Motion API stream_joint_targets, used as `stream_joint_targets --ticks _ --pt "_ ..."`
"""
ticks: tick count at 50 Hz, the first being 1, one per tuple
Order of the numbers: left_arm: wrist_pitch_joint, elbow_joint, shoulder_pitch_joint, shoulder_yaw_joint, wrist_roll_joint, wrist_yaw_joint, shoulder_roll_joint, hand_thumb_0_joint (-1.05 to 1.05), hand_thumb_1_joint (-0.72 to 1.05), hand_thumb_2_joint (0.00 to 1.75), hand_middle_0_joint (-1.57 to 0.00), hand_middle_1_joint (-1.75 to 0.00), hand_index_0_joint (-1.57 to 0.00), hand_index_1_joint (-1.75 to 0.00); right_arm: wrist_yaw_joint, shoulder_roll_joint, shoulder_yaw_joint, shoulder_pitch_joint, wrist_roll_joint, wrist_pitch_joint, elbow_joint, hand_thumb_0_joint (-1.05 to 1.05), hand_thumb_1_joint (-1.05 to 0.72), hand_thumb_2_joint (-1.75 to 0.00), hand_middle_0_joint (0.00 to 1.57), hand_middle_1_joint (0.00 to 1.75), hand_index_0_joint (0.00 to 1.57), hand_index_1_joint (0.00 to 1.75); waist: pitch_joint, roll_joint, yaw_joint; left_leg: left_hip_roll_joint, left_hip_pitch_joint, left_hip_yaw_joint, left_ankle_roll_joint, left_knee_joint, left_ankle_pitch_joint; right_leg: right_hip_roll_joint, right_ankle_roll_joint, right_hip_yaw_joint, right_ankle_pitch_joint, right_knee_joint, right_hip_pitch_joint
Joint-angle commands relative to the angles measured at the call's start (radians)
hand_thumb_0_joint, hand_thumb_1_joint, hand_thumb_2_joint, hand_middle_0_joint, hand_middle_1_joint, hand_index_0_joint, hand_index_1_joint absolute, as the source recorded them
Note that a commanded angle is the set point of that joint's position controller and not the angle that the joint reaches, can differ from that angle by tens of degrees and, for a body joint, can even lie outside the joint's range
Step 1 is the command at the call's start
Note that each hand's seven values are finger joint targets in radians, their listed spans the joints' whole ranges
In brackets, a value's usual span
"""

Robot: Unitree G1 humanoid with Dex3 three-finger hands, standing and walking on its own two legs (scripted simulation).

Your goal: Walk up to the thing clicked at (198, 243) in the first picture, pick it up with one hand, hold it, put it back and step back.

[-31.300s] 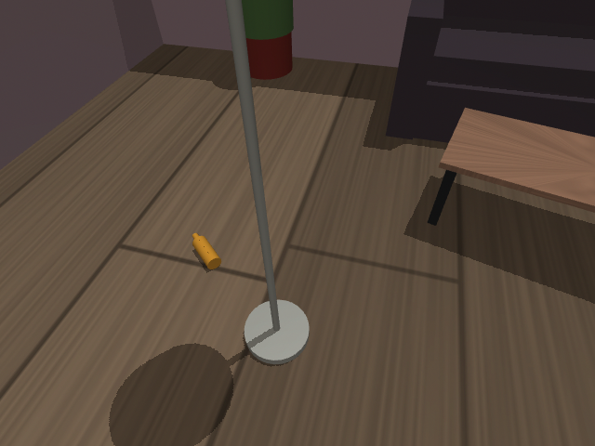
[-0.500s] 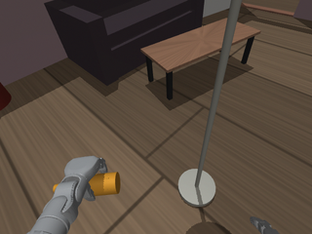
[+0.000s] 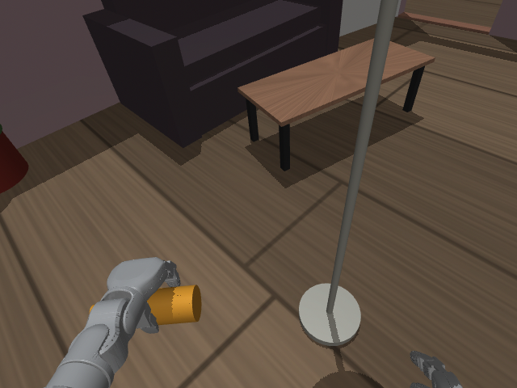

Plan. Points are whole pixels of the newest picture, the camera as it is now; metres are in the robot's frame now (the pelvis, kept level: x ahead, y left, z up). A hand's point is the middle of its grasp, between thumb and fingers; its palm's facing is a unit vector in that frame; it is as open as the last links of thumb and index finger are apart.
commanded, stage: hold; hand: left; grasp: from above
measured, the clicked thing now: (144, 307) +0.30 +0.24 -0.07
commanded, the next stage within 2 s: crouch in 0.58 s
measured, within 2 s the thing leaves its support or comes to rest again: neither
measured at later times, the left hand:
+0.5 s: hand (150, 303) +0.29 +0.22 -0.03, palm faces -0.43 -0.07 -0.90, open 9.0 cm
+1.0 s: hand (154, 315) +0.29 +0.23 -0.08, palm faces -0.45 -0.04 -0.89, open 9.0 cm
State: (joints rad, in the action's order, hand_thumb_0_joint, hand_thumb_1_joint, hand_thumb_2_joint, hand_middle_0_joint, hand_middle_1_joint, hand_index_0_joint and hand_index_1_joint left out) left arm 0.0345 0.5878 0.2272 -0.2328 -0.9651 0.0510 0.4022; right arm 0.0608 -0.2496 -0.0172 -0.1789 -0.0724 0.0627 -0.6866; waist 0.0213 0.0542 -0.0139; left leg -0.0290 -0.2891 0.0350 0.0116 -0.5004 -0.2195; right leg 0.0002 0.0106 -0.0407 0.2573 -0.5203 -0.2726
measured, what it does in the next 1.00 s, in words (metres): stands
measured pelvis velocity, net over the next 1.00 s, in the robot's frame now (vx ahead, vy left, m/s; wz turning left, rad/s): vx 0.00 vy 0.00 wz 0.01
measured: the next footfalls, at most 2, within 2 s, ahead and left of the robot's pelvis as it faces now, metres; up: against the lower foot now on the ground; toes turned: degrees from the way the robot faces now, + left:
none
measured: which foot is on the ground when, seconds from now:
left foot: down 0.00-1.00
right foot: down 0.00-1.00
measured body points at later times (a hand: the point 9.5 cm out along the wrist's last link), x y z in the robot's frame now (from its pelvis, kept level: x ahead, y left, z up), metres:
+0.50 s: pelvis +0.00 +0.00 +0.00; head +0.00 -0.02 +0.45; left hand +0.31 +0.22 +0.02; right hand +0.16 -0.25 -0.11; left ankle +0.03 +0.13 -0.74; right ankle +0.01 -0.13 -0.74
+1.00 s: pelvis +0.00 +0.00 -0.01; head +0.03 -0.01 +0.44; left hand +0.31 +0.23 -0.03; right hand +0.14 -0.25 -0.12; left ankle +0.03 +0.13 -0.74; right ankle +0.01 -0.13 -0.74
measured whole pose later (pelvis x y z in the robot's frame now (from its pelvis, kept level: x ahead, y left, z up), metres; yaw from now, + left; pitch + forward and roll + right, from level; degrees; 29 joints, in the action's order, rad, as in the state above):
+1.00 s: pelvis +0.00 +0.00 -0.01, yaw +1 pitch +4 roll +0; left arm -0.02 0.80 0.29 -0.23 -1.04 -0.11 0.37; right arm 0.04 -0.24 -0.03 -0.17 -0.05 0.07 -0.70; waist 0.02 0.02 0.01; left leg -0.02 -0.41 0.02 0.01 -0.59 -0.25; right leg 0.00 0.01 -0.03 0.29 -0.60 -0.39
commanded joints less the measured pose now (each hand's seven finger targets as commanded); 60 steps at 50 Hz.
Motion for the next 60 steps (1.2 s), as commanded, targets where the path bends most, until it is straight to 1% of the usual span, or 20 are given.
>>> stream_joint_targets --ticks 1,3,6,7,8,15,16,23,26,29,31,33,34,35,38,39,46,49,56,60 --pt "-0.014 -0.179 0.341 0.114 -0.01 -0.034 0.206 0.0 0.76 0.52 -0.98 -0.7 -1.07 -0.6 0.009 -0.121 -0.038 0.105 0.0 -0.049 0.143 0.0 -0.9 -0.9 0.2 0.3 0.2 0.3 0.202 -0.031 0.004 0.034 0.134 0.004 -0.028 0.071 0.11 -0.034 -0.015 0.018 -0.1 0.102 0.008" --pt "-0.014 -0.159 0.301 0.096 -0.008 -0.031 0.178 0.0 0.76 0.53 -0.98 -0.7 -1.06 -0.61 0.009 -0.122 -0.039 0.104 0.0 -0.049 0.145 0.0 -0.9 -0.9 0.2 0.3 0.2 0.3 0.203 -0.051 0.005 0.034 0.138 0.004 -0.028 0.07 0.122 -0.035 -0.016 0.021 -0.107 0.102 0.005" --pt "-0.017 -0.209 0.343 0.115 -0.005 -0.035 0.208 0.0 0.78 0.55 -1.0 -0.69 -1.08 -0.6 0.01 -0.123 -0.041 0.109 0.0 -0.049 0.148 0.0 -0.9 -0.9 0.2 0.3 0.2 0.3 0.225 -0.027 0.004 0.037 0.154 0.007 -0.027 0.067 0.13 -0.032 -0.015 0.018 -0.116 0.106 0.016" --pt "-0.017 -0.216 0.344 0.094 -0.008 -0.035 0.186 0.0 0.79 0.53 -0.99 -0.7 -1.08 -0.61 0.01 -0.119 -0.039 0.11 0.001 -0.05 0.145 0.0 -0.9 -0.9 0.2 0.3 0.2 0.3 0.231 -0.03 0.001 0.036 0.156 0.005 -0.026 0.069 0.14 -0.034 -0.016 0.021 -0.124 0.103 0.016" --pt "-0.015 -0.204 0.33 0.114 -0.007 -0.041 0.202 0.0 0.79 0.54 -0.99 -0.71 -1.09 -0.62 0.01 -0.122 -0.04 0.11 0.0 -0.049 0.145 0.0 -0.9 -0.9 0.2 0.3 0.2 0.3 0.223 -0.03 0.0 0.038 0.154 0.008 -0.027 0.069 0.138 -0.033 -0.015 0.019 -0.123 0.108 0.02" --pt "-0.013 -0.198 0.354 0.098 -0.015 -0.052 0.186 0.0 0.79 0.55 -1.0 -0.7 -1.09 -0.61 0.01 -0.12 -0.041 0.107 0.0 -0.047 0.142 0.0 -0.9 -0.9 0.2 0.3 0.2 0.3 0.233 -0.031 0.005 0.037 0.16 0.009 -0.026 0.066 0.147 -0.032 -0.015 0.018 -0.131 0.107 0.012" --pt "-0.01 -0.19 0.353 0.118 -0.015 -0.058 0.203 0.0 0.78 0.56 -0.99 -0.71 -1.08 -0.62 0.011 -0.123 -0.041 0.107 0.0 -0.046 0.135 0.0 -0.9 -0.9 0.2 0.3 0.2 0.3 0.232 -0.041 0.0 0.038 0.159 0.009 -0.026 0.066 0.154 -0.033 -0.013 0.019 -0.138 0.11 0.018" --pt "-0.002 -0.197 0.349 0.092 -0.015 -0.053 0.18 0.0 0.8 0.56 -1.0 -0.72 -1.09 -0.63 0.009 -0.117 -0.04 0.112 -0.002 -0.041 0.139 0.0 -0.9 -0.9 0.2 0.3 0.2 0.3 0.215 -0.033 0.003 0.039 0.153 0.013 -0.027 0.075 0.144 -0.03 -0.016 0.02 -0.135 0.115 0.016" --pt "-0.006 -0.197 0.336 0.117 -0.017 -0.05 0.205 0.0 0.8 0.54 -0.99 -0.72 -1.09 -0.62 0.009 -0.12 -0.043 0.105 -0.003 -0.041 0.139 0.0 -0.9 -0.9 0.2 0.3 0.2 0.3 0.225 -0.035 -0.006 0.039 0.153 0.012 -0.028 0.078 0.131 -0.031 -0.017 0.019 -0.118 0.117 0.03" --pt "-0.004 -0.19 0.337 0.078 -0.017 -0.043 0.164 0.0 0.8 0.58 -1.02 -0.71 -1.1 -0.63 0.009 -0.119 -0.043 0.112 -0.003 -0.041 0.148 0.0 -0.9 -0.9 0.2 0.3 0.2 0.3 0.216 -0.032 0.005 0.033 0.164 0.008 -0.026 0.08 0.153 -0.034 -0.019 0.023 -0.138 0.111 0.019" --pt "-0.006 -0.189 0.327 0.111 -0.014 -0.053 0.194 0.0 0.79 0.57 -0.99 -0.72 -1.08 -0.63 0.01 -0.12 -0.043 0.104 -0.004 -0.04 0.143 0.0 -0.9 -0.9 0.2 0.3 0.2 0.3 0.228 -0.039 -0.008 0.037 0.158 0.009 -0.029 0.075 0.165 -0.031 -0.016 0.023 -0.154 0.113 0.035" --pt "-0.004 -0.19 0.324 0.109 -0.017 -0.055 0.193 0.0 0.78 0.59 -1.01 -0.71 -1.09 -0.63 0.009 -0.118 -0.042 0.108 -0.003 -0.038 0.147 0.0 -0.9 -0.9 0.2 0.3 0.2 0.3 0.225 -0.04 -0.001 0.04 0.16 0.015 -0.029 0.072 0.16 -0.029 -0.014 0.02 -0.149 0.12 0.032" --pt "-0.005 -0.193 0.345 0.104 -0.017 -0.057 0.19 0.0 0.85 0.56 -0.96 -0.79 -1.1 -0.65 0.01 -0.12 -0.042 0.106 -0.003 -0.038 0.144 0.0 -0.89 -0.91 0.2 0.3 0.2 0.3 0.222 -0.037 0.004 0.038 0.16 0.014 -0.029 0.075 0.155 -0.031 -0.015 0.019 -0.146 0.117 0.025" --pt "-0.005 -0.171 0.35 0.106 -0.018 -0.058 0.195 0.0 0.77 0.52 -0.88 -0.74 -1.02 -0.6 0.011 -0.118 -0.041 0.108 -0.003 -0.038 0.138 0.0 -0.87 -0.89 0.2 0.3 0.2 0.3 0.203 -0.043 0.004 0.037 0.152 0.012 -0.028 0.077 0.143 -0.032 -0.016 0.022 -0.132 0.12 0.019" --pt "-0.011 -0.118 0.286 0.082 -0.021 -0.065 0.15 0.0 0.78 0.58 -1.02 -0.69 -1.09 -0.62 0.009 -0.118 -0.044 0.097 -0.004 -0.037 0.139 0.0 -0.89 -0.9 0.2 0.3 0.2 0.3 0.183 -0.075 0.009 0.04 0.138 0.01 -0.029 0.072 0.141 -0.03 -0.015 0.022 -0.132 0.117 0.005" --pt "-0.019 -0.139 0.312 0.093 -0.024 -0.07 0.164 0.0 0.78 0.59 -1.01 -0.7 -1.09 -0.62 0.008 -0.121 -0.047 0.088 -0.003 -0.036 0.138 0.0 -0.89 -0.9 0.2 0.3 0.2 0.3 0.201 -0.066 0.011 0.04 0.146 0.013 -0.03 0.066 0.143 -0.028 -0.015 0.02 -0.136 0.113 0.005" --pt "-0.061 0.043 0.352 0.1 -0.075 -0.191 0.149 0.0 0.8 0.59 -1.04 -0.68 -1.11 -0.61 -0.003 -0.125 -0.055 0.05 0.016 -0.026 0.1 0.0 -0.89 -0.9 0.2 0.3 0.2 0.3 0.158 -0.082 0.041 0.045 0.029 0.006 -0.022 -0.016 0.085 -0.026 -0.019 0.025 -0.083 0.039 -0.11" --pt "-0.066 0.116 0.444 0.093 -0.109 -0.26 0.14 0.0 0.79 0.56 -1.03 -0.67 -1.1 -0.59 -0.014 -0.135 -0.069 0.009 0.03 -0.027 0.07 0.0 -0.89 -0.9 0.2 0.3 0.2 0.3 0.23 -0.05 0.064 0.038 -0.015 0.001 -0.012 -0.111 0.091 -0.029 -0.023 0.028 -0.089 -0.053 -0.202" --pt "-0.079 0.349 0.601 0.097 -0.166 -0.386 0.109 0.0 0.78 0.6 -1.04 -0.67 -1.11 -0.61 -0.038 -0.153 -0.1 -0.081 0.063 -0.054 0.042 0.0 -0.9 -0.9 0.2 0.3 0.2 0.3 0.387 -0.039 0.105 0.031 -0.347 -0.007 -0.018 -0.455 0.054 -0.035 -0.03 0.036 -0.064 -0.364 -0.517" --pt "-0.078 0.449 0.66 0.139 -0.189 -0.426 0.172 0.0 0.71 0.61 -0.98 -0.7 -1.05 -0.63 -0.042 -0.16 -0.106 -0.11 0.074 -0.065 0.047 0.0 -0.9 -0.9 0.2 0.3 0.2 0.3 0.469 -0.008 0.095 0.041 -0.558 -0.009 -0.019 -0.591 -0.058 -0.036 -0.038 0.049 0.033 -0.511 -0.65"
